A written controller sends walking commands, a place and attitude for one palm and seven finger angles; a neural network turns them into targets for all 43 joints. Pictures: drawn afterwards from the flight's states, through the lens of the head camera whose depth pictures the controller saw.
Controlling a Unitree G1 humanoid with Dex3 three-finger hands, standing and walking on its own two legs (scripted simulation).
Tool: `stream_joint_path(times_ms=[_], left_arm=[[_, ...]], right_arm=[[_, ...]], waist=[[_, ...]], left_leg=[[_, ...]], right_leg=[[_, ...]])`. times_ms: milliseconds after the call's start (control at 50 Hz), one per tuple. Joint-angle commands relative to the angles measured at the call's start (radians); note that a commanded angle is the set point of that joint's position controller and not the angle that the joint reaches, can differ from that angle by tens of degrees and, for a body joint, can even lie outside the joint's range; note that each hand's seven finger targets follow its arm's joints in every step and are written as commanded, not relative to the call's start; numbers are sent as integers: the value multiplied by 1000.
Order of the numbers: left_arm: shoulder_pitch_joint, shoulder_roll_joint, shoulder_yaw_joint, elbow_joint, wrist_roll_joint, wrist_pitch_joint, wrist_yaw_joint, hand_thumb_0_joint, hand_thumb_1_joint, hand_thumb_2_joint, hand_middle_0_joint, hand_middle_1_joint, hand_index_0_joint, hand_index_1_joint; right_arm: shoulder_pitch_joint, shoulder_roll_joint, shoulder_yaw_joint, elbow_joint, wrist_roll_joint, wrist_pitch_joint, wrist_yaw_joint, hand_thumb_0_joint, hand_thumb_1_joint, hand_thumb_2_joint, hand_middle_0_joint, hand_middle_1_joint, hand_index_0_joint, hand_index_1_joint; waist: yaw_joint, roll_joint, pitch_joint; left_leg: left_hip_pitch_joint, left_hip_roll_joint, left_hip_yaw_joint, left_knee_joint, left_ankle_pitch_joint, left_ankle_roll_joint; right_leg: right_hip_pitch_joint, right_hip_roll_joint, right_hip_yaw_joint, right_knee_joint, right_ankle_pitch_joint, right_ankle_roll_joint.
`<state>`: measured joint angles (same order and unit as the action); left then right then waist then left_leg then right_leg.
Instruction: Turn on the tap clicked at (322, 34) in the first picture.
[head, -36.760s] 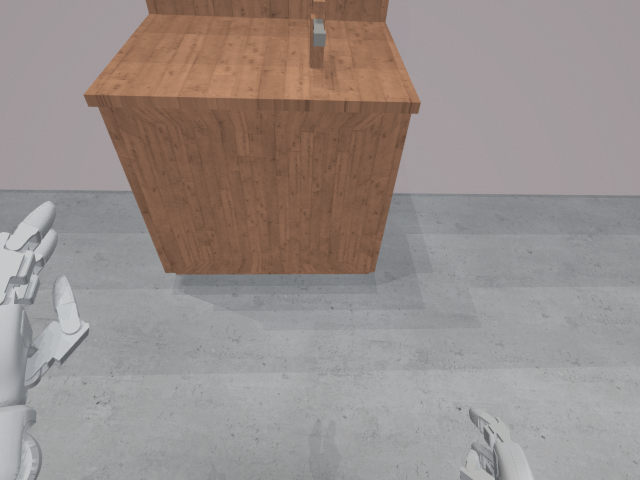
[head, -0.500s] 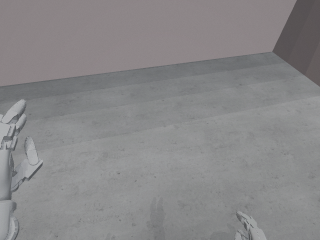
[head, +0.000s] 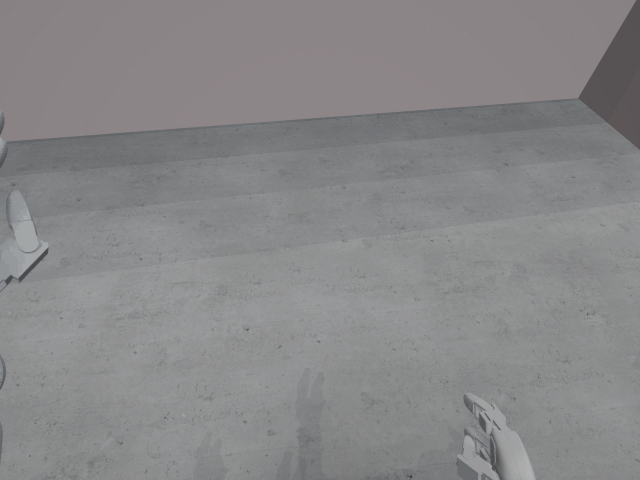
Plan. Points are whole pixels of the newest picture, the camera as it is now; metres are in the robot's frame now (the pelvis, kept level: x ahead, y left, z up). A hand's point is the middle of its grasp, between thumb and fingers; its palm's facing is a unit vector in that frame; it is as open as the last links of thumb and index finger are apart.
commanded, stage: come to a stop and stand still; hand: left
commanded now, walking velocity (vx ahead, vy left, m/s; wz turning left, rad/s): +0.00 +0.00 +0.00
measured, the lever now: out of the picture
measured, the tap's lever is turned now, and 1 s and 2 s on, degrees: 62 62 62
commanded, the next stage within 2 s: turn to face it in 0.14 s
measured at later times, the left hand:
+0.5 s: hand (105, 253) +0.27 +0.25 +0.17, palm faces +0.35 -0.87 -0.34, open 7.4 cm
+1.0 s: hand (135, 258) +0.28 +0.23 +0.16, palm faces +0.30 -0.88 -0.37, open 7.4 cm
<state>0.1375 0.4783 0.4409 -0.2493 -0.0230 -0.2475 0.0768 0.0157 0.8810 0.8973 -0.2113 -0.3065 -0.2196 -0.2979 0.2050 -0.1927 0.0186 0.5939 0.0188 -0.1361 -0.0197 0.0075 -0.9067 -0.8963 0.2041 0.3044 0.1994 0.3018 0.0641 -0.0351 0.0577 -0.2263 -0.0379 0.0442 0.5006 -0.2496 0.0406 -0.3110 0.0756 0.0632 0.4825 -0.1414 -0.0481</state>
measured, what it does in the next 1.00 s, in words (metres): stands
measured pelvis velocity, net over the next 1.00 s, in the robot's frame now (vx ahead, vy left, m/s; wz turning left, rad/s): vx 0.03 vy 0.01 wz -0.06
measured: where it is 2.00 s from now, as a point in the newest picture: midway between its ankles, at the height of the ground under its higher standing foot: outside the picture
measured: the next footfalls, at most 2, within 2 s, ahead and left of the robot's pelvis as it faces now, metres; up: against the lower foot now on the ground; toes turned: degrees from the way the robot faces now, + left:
none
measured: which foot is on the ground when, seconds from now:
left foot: down 0.00-1.00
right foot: down 0.00-1.00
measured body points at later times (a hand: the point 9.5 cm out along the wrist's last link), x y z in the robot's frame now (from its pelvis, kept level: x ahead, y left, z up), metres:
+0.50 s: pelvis +0.04 +0.02 +0.00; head +0.05 +0.04 +0.45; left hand +0.25 +0.30 +0.19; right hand +0.22 -0.21 -0.05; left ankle +0.01 +0.09 -0.74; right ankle +0.07 -0.09 -0.74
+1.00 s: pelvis +0.03 +0.01 +0.00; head +0.08 +0.02 +0.45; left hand +0.26 +0.28 +0.18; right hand +0.18 -0.22 -0.08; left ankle +0.01 +0.09 -0.74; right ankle +0.07 -0.09 -0.74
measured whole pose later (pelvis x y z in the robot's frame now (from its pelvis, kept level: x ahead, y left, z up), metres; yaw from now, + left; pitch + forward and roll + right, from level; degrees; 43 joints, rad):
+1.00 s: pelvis +0.03 +0.01 +0.00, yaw -3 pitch +0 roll +0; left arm 0.39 0.34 0.36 -0.46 -0.04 -0.23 0.09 0.01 0.89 0.90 -0.20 -0.30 -0.21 -0.30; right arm 0.24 -0.19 0.04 0.55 0.01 -0.13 0.04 0.01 -0.90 -0.90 0.21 0.31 0.20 0.30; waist 0.01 -0.03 0.10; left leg -0.20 -0.01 0.09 0.50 -0.31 0.04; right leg -0.30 0.10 0.09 0.47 -0.17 -0.04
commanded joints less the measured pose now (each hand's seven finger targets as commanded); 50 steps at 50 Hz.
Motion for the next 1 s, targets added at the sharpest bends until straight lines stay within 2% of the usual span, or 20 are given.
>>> stream_joint_path(times_ms=[0,40,80,100,120,160,220,280,360,540,620,700,720,740,760,820,860,900,920,980], left_arm=[[181,-21,-77,-260,-35,-65,-6,0,900,900,-200,-300,-200,-300],[200,28,-34,-292,-30,-61,5,0,900,900,-200,-300,-200,-300],[180,79,24,-289,-29,-64,13,0,900,900,-200,-300,-200,-300],[157,107,58,-294,-27,-69,16,0,900,900,-200,-300,-200,-300],[109,156,95,-328,-22,-75,21,0,900,900,-200,-300,-200,-300],[96,123,82,-334,-22,-90,18,0,900,900,-200,-300,-200,-300],[57,114,67,-386,-19,-101,17,0,900,900,-200,-300,-200,-300],[92,56,17,-387,-20,-91,16,0,900,900,-200,-300,-200,-300],[133,28,-4,-368,-21,-70,19,0,900,900,-200,-300,-200,-300],[172,55,27,-420,-25,-43,22,0,900,900,-200,-300,-200,-300],[191,59,31,-437,-27,-31,24,0,900,900,-200,-300,-200,-300],[187,31,3,-395,-24,-17,29,0,900,900,-200,-300,-200,-300],[-741,779,306,-702,15,-145,41,0,900,900,-200,-300,-200,-300],[-398,250,250,-191,8,-114,14,0,900,900,-200,-300,-200,-300],[-186,173,140,-115,-7,-102,-9,0,900,900,-200,-300,-200,-300],[144,-49,-40,-244,-52,-50,-12,0,900,900,-200,-300,-200,-300],[209,-14,-35,-352,-40,-34,6,0,900,900,-200,-300,-200,-300],[214,41,18,-395,-30,-22,26,0,900,900,-200,-300,-200,-300],[191,99,73,-430,-24,-25,40,0,900,900,-200,-300,-200,-300],[188,122,124,-489,-21,-48,50,0,900,900,-200,-300,-200,-300]], right_arm=[[-49,-120,-55,-205,23,-74,44,0,-900,-900,200,300,200,300],[-39,-126,-57,-217,19,-74,47,0,-900,-900,200,300,200,300],[-39,-127,-55,-218,11,-72,32,0,-900,-900,200,300,200,300],[-40,-126,-55,-217,4,-72,23,0,-900,-900,200,300,200,300],[-48,-129,-53,-214,2,-70,16,0,-900,-900,200,300,200,300],[-53,-115,-42,-215,-3,-78,6,0,-900,-900,200,300,200,300],[-59,-109,-36,-212,-5,-91,3,0,-900,-900,200,300,200,300],[-46,-120,-44,-207,-4,-98,8,0,-900,-900,200,300,200,300],[-38,-127,-54,-209,0,-84,15,0,-900,-900,200,300,200,300],[-64,-117,-47,-242,-3,-27,5,0,-900,-900,200,300,200,300],[-66,-113,-42,-249,-8,-18,-1,0,-900,-900,200,300,200,300],[-65,-119,-43,-242,-10,-10,-8,0,-900,-900,200,300,200,300],[139,-144,137,-316,24,-28,-43,0,-900,-900,200,300,200,300],[-75,-11,31,-211,21,-89,-6,0,-900,-900,200,300,200,300],[-27,-104,-6,-192,-21,-103,9,0,-900,-900,200,300,200,300],[3,-129,-47,-224,7,-84,54,0,-900,-900,200,300,200,300],[8,-138,-56,-221,10,-69,64,0,-900,-900,200,300,200,300],[-10,-137,-54,-214,1,-54,53,0,-900,-900,200,300,200,300],[-25,-140,-53,-211,-5,-48,45,0,-900,-900,200,300,200,300],[-47,-124,-42,-210,-16,-45,20,0,-900,-900,200,300,200,300]], waist=[[-10,109,-135],[-12,-87,-135],[-20,-167,-131],[-25,-160,-127],[-30,-70,-116],[-35,54,-130],[-36,132,-151],[-35,143,-170],[-37,87,-184],[-39,126,-190],[-38,141,-204],[-40,91,-173],[-107,315,44],[-21,130,-93],[-34,211,-78],[-29,100,-160],[-38,-86,-173],[-44,-135,-175],[-45,-69,-168],[-49,106,-181]], left_leg=[[-124,121,-65,-163,-153,6],[-106,99,-68,-145,-167,-6],[-47,73,-60,-109,-168,-11],[-26,69,-61,-105,-162,-11],[-13,66,-58,-113,-157,-11],[-18,80,-68,-148,-150,-4],[-16,94,-82,-165,-87,-4],[25,110,-69,-144,17,-13],[59,138,-62,-113,187,-32],[57,148,-47,-110,325,-59],[56,137,-35,-118,291,-60],[23,126,-30,-145,131,-40],[-287,167,-103,-188,0,-29],[-171,230,-58,-180,-127,-9],[-81,173,-14,-153,-55,-23],[-30,120,5,-92,19,-37],[2,102,-4,-49,14,-34],[20,91,-14,-48,-38,-32],[25,86,-18,-64,-55,-31],[17,104,-33,-124,-42,-22]], right_leg=[[202,-113,137,-26,-37,-14],[171,-112,158,-102,-130,-17],[89,-127,202,-189,-241,-23],[61,-133,212,-213,-272,-25],[40,-135,217,-216,-283,-30],[81,-124,180,-181,-219,-27],[150,-110,137,-127,-69,-22],[162,-97,120,-84,77,-21],[170,-83,94,-25,252,-18],[190,-73,79,-8,342,-12],[210,-69,77,-22,326,-10],[204,-70,93,-67,249,-4],[157,-32,-14,23,-104,48],[29,-45,-60,73,-203,17],[35,-34,18,74,-86,-22],[181,-88,80,-1,171,-18],[178,-115,144,-66,200,-21],[144,-140,186,-125,106,-29],[125,-147,197,-137,61,-35],[155,-125,141,-102,56,-36]])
